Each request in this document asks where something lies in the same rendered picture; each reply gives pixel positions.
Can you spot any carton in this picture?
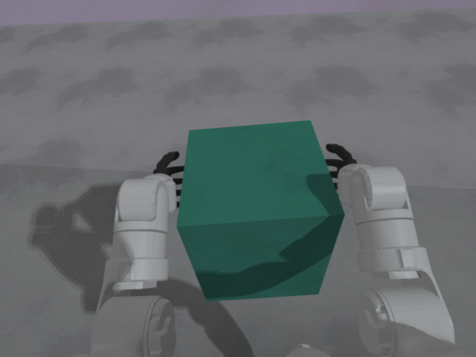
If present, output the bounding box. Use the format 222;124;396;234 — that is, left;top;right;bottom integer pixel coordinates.
176;120;345;302

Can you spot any robot right upper arm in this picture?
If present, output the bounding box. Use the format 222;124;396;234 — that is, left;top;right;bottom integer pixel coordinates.
358;285;476;357

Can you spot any robot left upper arm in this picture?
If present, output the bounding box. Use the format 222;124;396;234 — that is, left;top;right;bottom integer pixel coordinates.
69;295;176;357

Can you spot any right robot hand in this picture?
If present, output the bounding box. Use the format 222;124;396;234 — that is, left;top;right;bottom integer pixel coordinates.
325;144;357;190

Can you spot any right robot shin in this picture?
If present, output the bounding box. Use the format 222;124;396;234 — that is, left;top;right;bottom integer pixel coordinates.
292;344;310;352

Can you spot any left robot hand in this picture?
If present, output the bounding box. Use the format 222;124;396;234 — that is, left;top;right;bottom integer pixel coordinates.
153;152;184;208

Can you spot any robot left forearm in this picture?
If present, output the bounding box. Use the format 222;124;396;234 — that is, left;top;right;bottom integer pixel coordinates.
90;173;177;352

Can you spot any robot right forearm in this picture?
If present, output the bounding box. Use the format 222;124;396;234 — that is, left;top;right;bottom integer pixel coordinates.
337;164;454;335

